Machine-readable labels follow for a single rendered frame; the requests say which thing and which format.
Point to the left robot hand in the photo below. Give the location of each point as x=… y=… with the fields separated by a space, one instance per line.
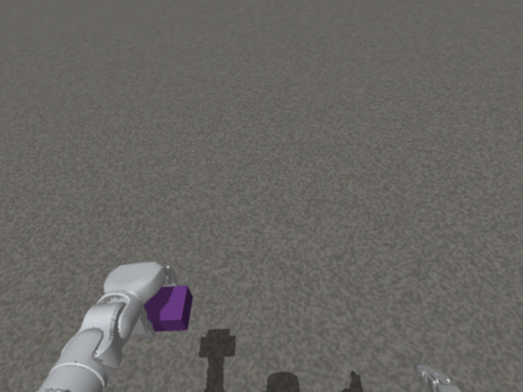
x=143 y=280

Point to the left robot arm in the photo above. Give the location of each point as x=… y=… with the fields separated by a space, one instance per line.
x=91 y=356

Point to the right robot hand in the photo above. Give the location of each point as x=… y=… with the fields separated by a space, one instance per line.
x=437 y=381

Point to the small box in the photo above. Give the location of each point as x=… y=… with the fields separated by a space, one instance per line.
x=169 y=309

